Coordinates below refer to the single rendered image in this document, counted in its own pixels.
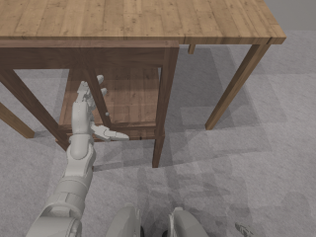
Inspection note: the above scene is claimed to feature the robot right thigh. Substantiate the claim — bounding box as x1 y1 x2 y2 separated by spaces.
167 210 208 237

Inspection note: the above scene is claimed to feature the left robot forearm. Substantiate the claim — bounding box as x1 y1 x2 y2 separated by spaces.
25 133 97 237

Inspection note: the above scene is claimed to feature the robot left upper arm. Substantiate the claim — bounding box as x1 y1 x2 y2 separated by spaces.
28 216 82 237

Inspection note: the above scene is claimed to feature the robot right hand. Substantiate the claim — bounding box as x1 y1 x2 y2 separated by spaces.
235 222 263 237

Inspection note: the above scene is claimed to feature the table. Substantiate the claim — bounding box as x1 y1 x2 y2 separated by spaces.
0 0 287 139

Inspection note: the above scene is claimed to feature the chair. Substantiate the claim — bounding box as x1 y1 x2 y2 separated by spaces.
0 39 180 172

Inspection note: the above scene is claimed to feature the robot left hand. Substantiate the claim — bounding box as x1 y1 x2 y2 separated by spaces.
71 75 129 142

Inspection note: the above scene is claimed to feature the robot left shin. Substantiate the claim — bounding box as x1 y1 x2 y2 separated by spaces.
124 202 140 237

